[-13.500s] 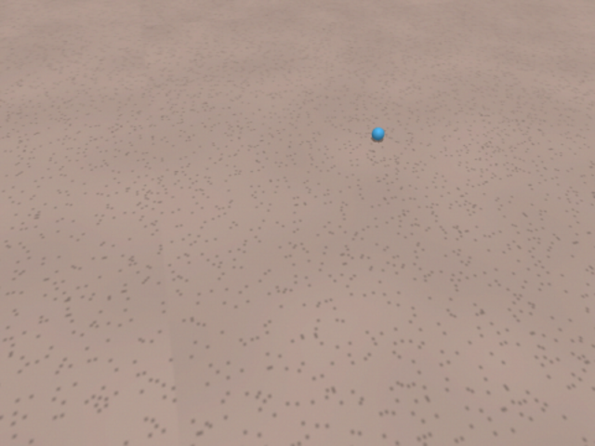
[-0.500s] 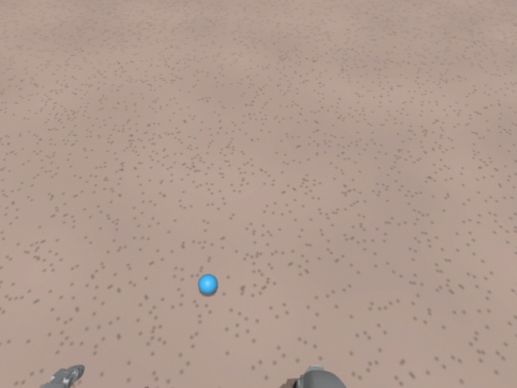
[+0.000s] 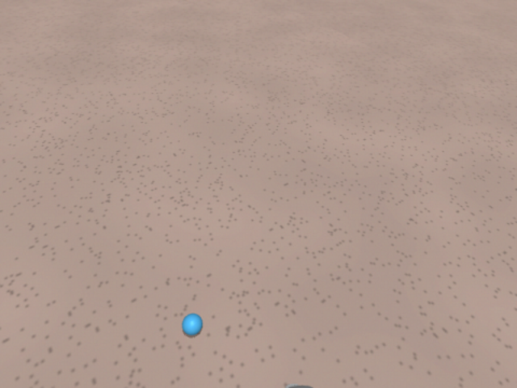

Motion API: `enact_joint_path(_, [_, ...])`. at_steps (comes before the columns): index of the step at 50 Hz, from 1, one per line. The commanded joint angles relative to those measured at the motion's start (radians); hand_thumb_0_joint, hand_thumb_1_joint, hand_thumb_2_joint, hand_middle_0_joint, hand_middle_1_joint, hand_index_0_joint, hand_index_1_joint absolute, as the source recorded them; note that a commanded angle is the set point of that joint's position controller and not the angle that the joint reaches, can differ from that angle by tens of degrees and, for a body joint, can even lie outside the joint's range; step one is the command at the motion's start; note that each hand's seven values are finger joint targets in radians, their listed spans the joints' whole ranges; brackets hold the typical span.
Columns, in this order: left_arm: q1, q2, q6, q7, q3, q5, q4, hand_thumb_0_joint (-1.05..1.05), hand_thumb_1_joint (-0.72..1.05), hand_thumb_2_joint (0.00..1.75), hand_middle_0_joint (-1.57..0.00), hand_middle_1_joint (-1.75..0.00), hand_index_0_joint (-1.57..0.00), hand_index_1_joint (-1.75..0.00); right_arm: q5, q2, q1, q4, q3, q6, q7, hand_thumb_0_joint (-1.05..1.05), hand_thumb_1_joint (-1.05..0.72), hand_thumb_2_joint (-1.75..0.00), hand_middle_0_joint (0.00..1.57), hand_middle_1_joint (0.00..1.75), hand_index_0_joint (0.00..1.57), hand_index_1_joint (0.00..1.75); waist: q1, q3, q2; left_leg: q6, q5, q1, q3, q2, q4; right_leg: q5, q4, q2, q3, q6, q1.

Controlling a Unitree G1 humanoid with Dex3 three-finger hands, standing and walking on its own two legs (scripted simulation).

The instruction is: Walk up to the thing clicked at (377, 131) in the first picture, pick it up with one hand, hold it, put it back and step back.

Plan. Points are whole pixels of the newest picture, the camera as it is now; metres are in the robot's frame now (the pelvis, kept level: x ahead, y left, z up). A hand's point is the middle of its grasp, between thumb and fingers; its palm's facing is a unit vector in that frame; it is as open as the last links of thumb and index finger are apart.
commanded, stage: walk up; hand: left
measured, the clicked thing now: (192, 324) +0.52 +0.17 -0.73
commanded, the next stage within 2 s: none
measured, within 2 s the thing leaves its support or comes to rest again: neither
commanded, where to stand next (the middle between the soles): +0.13 -0.03 m, yaw -4 degrees
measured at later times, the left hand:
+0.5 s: hand out of the picture +0.12 +0.24 -0.16, palm faces +0.02 -0.91 -0.42, open 7.4 cm
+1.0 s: hand out of the picture -0.10 +0.25 -0.13, palm faces -0.05 -0.89 -0.45, open 7.4 cm
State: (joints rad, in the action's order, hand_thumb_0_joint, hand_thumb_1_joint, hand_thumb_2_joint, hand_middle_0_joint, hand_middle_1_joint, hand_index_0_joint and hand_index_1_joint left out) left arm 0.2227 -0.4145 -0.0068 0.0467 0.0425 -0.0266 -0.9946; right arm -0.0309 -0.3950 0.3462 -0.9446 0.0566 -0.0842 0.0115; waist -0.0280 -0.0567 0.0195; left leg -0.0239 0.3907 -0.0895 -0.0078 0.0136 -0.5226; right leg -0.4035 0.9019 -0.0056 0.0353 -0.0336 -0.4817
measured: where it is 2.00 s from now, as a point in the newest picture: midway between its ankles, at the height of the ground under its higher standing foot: outside the picture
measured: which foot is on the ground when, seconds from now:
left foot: down 0.00-0.18, up 0.20-0.50, down 0.52-0.92, up 0.94-1.00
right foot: up 0.00-0.14, down 0.16-0.56, up 0.58-0.88, down 0.90-1.00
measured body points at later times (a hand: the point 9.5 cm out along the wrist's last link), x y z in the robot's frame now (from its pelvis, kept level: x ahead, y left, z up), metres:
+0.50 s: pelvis -0.04 -0.02 -0.04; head +0.01 -0.03 +0.40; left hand +0.12 +0.28 -0.14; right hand +0.05 -0.35 -0.17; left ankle -0.07 +0.11 -0.73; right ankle +0.18 -0.14 -0.73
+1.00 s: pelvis -0.12 -0.04 +0.00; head -0.14 -0.06 +0.45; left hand -0.10 +0.30 -0.10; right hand -0.09 -0.38 -0.12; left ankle -0.07 +0.09 -0.69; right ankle -0.18 -0.14 -0.73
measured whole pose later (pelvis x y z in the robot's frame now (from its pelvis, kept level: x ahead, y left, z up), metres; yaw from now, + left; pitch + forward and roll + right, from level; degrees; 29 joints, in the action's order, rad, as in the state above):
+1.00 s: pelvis -0.12 -0.04 +0.00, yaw -5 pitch -3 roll -1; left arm 0.40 -0.41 -0.04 0.03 0.09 -0.04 -0.96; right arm -0.04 -0.44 0.29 -0.88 0.08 0.06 0.04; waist 0.03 -0.01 -0.06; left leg -0.03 0.45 -0.42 -0.06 -0.02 -0.91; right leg -0.39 0.53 -0.04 -0.03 -0.05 -0.10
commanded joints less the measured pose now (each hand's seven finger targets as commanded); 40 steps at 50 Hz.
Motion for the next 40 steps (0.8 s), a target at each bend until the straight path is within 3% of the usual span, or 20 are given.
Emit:
enact_joint_path(1, [-0.124,-0.124,-0.029,-0.015,0.031,0.019,0.116,0.00,0.90,0.90,-0.20,-0.30,-0.20,-0.30,0.013,-0.246,-0.048,0.067,0.058,-0.013,-0.040,0.00,-0.90,-0.90,0.20,0.30,0.20,0.30,0.006,-0.076,-0.127,-0.126,-0.816,0.041,-0.106,-0.250,0.090,0.110,-0.126,0.054,-0.028,0.006,-0.100])
enact_joint_path(3, [-0.103,-0.099,-0.027,-0.034,0.024,0.044,0.103,0.00,0.90,0.90,-0.20,-0.30,-0.20,-0.30,0.026,-0.220,-0.132,0.089,0.042,0.027,-0.046,0.00,-0.90,-0.90,0.20,0.30,0.20,0.30,0.034,-0.057,-0.217,-0.096,-0.922,-0.090,-0.018,-0.184,0.024,0.246,-0.228,0.025,-0.090,0.009,0.092])
enact_joint_path(5, [-0.044,-0.107,-0.014,-0.051,0.041,0.048,0.083,0.00,0.90,0.90,-0.20,-0.30,-0.20,-0.30,0.043,-0.201,-0.183,0.111,0.038,0.074,-0.049,0.00,-0.90,-0.90,0.20,0.30,0.20,0.30,0.066,-0.032,-0.217,-0.068,-0.749,-0.204,0.028,-0.112,-0.100,0.426,-0.369,-0.025,-0.144,0.018,0.280])
enact_joint_path(7, [0.017,-0.177,-0.007,-0.061,0.065,0.038,0.064,0.00,0.90,0.90,-0.20,-0.30,-0.20,-0.30,0.063,-0.173,-0.112,0.109,0.033,0.093,-0.045,0.00,-0.90,-0.90,0.20,0.30,0.20,0.30,0.083,0.088,-0.080,-0.037,-0.465,-0.248,0.025,-0.052,-0.263,0.571,-0.429,0.009,-0.096,-0.005,0.470])
enact_joint_path(8, [0.042,-0.229,-0.008,-0.067,0.080,0.031,0.068,0.00,0.90,0.90,-0.20,-0.30,-0.20,-0.30,0.072,-0.148,-0.046,0.104,0.025,0.100,-0.046,0.00,-0.90,-0.90,0.20,0.30,0.20,0.30,0.085,0.166,0.068,-0.021,-0.199,-0.309,0.018,0.015,-0.434,0.829,-0.422,0.140,0.053,-0.050,0.557])
enact_joint_path(9, [0.060,-0.253,-0.012,-0.076,0.079,0.027,0.091,0.00,0.90,0.90,-0.20,-0.30,-0.20,-0.30,0.067,-0.127,0.032,0.091,0.019,0.114,-0.049,0.00,-0.90,-0.90,0.20,0.30,0.20,0.30,0.069,0.230,0.163,-0.008,0.244,-0.307,-0.061,0.093,-0.599,1.010,-0.462,0.340,0.298,-0.121,0.550])
enact_joint_path(10, [-0.014,-0.280,-0.010,-0.084,0.074,0.023,0.132,0.00,0.90,0.90,-0.20,-0.30,-0.20,-0.30,0.059,-0.169,0.062,0.081,0.040,0.138,-0.062,0.00,-0.90,-0.90,0.20,0.30,0.20,0.30,0.051,0.219,0.170,0.009,0.299,-0.272,-0.124,0.061,-0.724,0.943,-0.502,0.441,0.419,-0.227,0.426])
enact_joint_path(11, [-0.066,-0.283,-0.005,-0.089,0.080,0.019,0.155,0.00,0.90,0.90,-0.20,-0.30,-0.20,-0.30,0.058,-0.200,0.057,0.076,0.051,0.150,-0.069,0.00,-0.90,-0.90,0.20,0.30,0.20,0.30,0.038,0.202,0.193,0.019,0.305,-0.272,-0.134,0.039,-0.802,0.849,-0.503,0.445,0.444,-0.269,0.358])
enact_joint_path(14, [-0.126,-0.215,0.014,-0.098,0.071,0.013,0.196,0.00,0.90,0.90,-0.20,-0.30,-0.20,-0.30,0.051,-0.214,0.037,0.069,0.059,0.162,-0.058,0.00,-0.90,-0.90,0.20,0.30,0.20,0.30,0.023,0.228,0.124,0.026,0.190,-0.292,-0.160,0.047,-0.857,0.562,-0.476,0.306,0.224,-0.179,0.278])
enact_joint_path(22, [-0.203,-0.236,0.041,-0.107,0.091,-0.027,0.243,0.00,0.90,0.90,-0.20,-0.30,-0.20,-0.30,0.022,-0.211,0.027,0.081,0.058,0.175,-0.022,0.00,-0.90,-0.90,0.20,0.30,0.20,0.30,0.026,0.148,0.246,0.033,0.172,-0.262,-0.005,-0.004,-0.410,-0.067,-0.569,0.288,0.176,-0.137,0.140])
enact_joint_path(25, [-0.235,-0.253,0.060,-0.094,0.098,-0.009,0.241,0.00,0.90,0.90,-0.20,-0.30,-0.20,-0.30,0.004,-0.223,0.164,0.018,0.077,0.173,0.001,0.00,-0.90,-0.90,0.20,0.30,0.20,0.30,-0.026,0.146,0.216,-0.005,0.091,-0.050,0.076,0.025,-0.136,-0.210,-0.565,0.266,0.157,-0.034,-0.039])
enact_joint_path(26, [-0.213,-0.213,0.066,-0.096,0.087,-0.009,0.237,0.00,0.90,0.90,-0.20,-0.30,-0.20,-0.30,-0.013,-0.232,0.164,0.011,0.084,0.172,0.011,0.00,-0.90,-0.90,0.20,0.30,0.20,0.30,-0.037,0.106,0.107,-0.027,0.094,0.008,-0.002,0.009,-0.075,-0.288,-0.429,0.191,0.120,0.022,-0.193])
enact_joint_path(27, [-0.179,-0.142,0.066,-0.098,0.068,0.005,0.232,0.00,0.90,0.90,-0.20,-0.30,-0.20,-0.30,-0.027,-0.263,0.086,0.048,0.081,0.171,0.016,0.00,-0.90,-0.90,0.20,0.30,0.20,0.30,-0.023,0.035,-0.211,-0.092,0.326,-0.165,-0.304,-0.157,0.070,-0.317,-0.087,0.024,0.030,0.013,-0.304])
enact_joint_path(28, [-0.246,-0.195,0.061,-0.107,0.102,0.006,0.236,0.00,0.90,0.90,-0.20,-0.30,-0.20,-0.30,-0.024,-0.377,-0.064,0.131,0.095,0.170,0.012,0.00,-0.90,-0.90,0.20,0.30,0.20,0.30,-0.066,-0.071,-0.427,-0.275,0.604,-0.554,-0.669,-0.422,0.355,-0.221,0.272,-0.116,-0.005,0.039,-0.208])
enact_joint_path(29, [-0.274,-0.260,0.054,-0.108,0.126,-0.005,0.233,0.00,0.90,0.90,-0.20,-0.30,-0.20,-0.30,-0.024,-0.410,-0.232,0.168,0.101,0.150,-0.002,0.00,-0.90,-0.90,0.20,0.30,0.20,0.30,-0.020,-0.180,-0.381,-0.329,0.608,-0.775,-0.760,-0.503,0.452,-0.206,0.440,-0.064,0.141,0.036,-0.080])
enact_joint_path(31, [-0.136,-0.194,0.059,-0.080,0.110,0.034,0.148,0.00,0.90,0.90,-0.20,-0.30,-0.20,-0.30,-0.050,-0.251,-0.399,0.206,0.056,0.115,-0.026,0.00,-0.90,-0.90,0.20,0.30,0.20,0.30,0.098,-0.156,-0.107,-0.155,0.161,-0.693,-0.343,-0.239,0.241,0.009,0.555,-0.118,0.187,0.019,-0.078])
enact_joint_path(33, [0.014,-0.202,0.063,-0.084,0.109,0.034,0.113,0.00,0.90,0.90,-0.20,-0.30,-0.20,-0.30,-0.038,-0.240,-0.332,0.193,0.058,0.110,-0.030,0.00,-0.90,-0.90,0.20,0.30,0.20,0.30,0.116,-0.043,-0.089,-0.064,0.077,-0.449,-0.214,-0.188,0.183,0.044,0.527,-0.142,0.131,0.013,-0.110])
enact_joint_path(35, [0.120,-0.224,0.025,-0.052,0.111,0.019,0.119,0.00,0.90,0.90,-0.20,-0.30,-0.20,-0.30,-0.043,-0.297,-0.182,0.176,0.095,0.083,0.004,0.00,-0.90,-0.90,0.20,0.30,0.20,0.30,0.061,0.180,-0.242,-0.113,0.397,-0.032,-0.284,-0.190,0.215,0.015,0.305,-0.068,-0.055,0.052,-0.102])
enact_joint_path(38, [-0.009,-0.206,-0.002,-0.021,0.092,0.002,0.173,0.00,0.90,0.90,-0.20,-0.30,-0.20,-0.30,-0.028,-0.300,-0.081,0.140,0.106,0.069,-0.001,0.00,-0.90,-0.90,0.20,0.30,0.20,0.30,-0.030,0.139,-0.214,-0.189,0.358,0.169,-0.356,-0.290,0.199,-0.103,0.029,-0.025,-0.021,0.085,-0.170])
enact_joint_path(40, [-0.088,-0.208,-0.021,-0.018,0.089,0.002,0.187,0.00,0.90,0.90,-0.20,-0.30,-0.20,-0.30,-0.029,-0.316,-0.003,0.123,0.108,0.066,-0.005,0.00,-0.90,-0.90,0.20,0.30,0.20,0.30,-0.068,0.056,-0.180,-0.219,0.238,0.185,-0.353,-0.328,0.170,-0.194,-0.192,0.028,0.029,0.044,-0.154])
